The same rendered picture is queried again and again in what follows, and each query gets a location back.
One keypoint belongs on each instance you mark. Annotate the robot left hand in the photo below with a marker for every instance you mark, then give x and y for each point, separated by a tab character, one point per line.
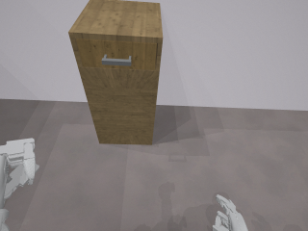
20	155

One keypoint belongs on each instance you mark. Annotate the drawer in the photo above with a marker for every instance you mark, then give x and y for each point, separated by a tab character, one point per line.
92	51

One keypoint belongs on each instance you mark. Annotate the handle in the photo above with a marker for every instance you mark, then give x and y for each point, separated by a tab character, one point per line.
109	61

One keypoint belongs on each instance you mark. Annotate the robot left forearm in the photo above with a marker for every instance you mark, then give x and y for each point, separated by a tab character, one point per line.
3	215

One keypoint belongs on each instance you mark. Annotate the robot right hand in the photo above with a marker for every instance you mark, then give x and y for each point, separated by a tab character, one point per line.
232	221

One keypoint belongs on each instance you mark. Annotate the cabinet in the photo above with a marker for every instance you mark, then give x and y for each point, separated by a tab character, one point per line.
122	101

